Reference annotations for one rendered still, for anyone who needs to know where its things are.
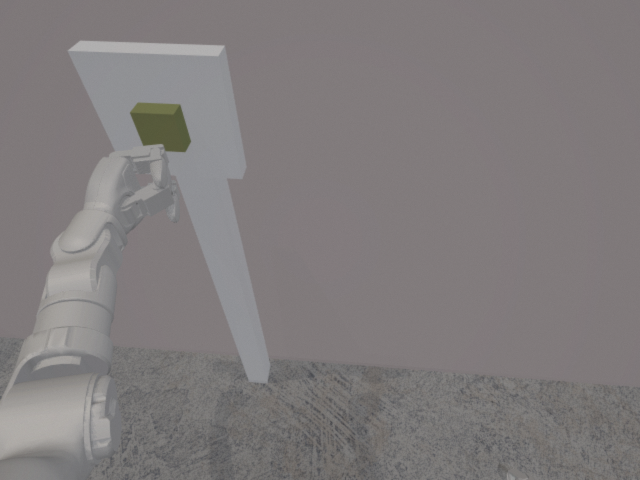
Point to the button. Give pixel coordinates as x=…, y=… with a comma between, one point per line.
x=158, y=123

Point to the robot left forearm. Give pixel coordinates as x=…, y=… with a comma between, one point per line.
x=72, y=330

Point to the robot left hand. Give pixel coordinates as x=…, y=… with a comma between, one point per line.
x=113, y=186

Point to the panel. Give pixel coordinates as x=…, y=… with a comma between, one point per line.
x=117, y=76

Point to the robot left upper arm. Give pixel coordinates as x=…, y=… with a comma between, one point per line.
x=58, y=428

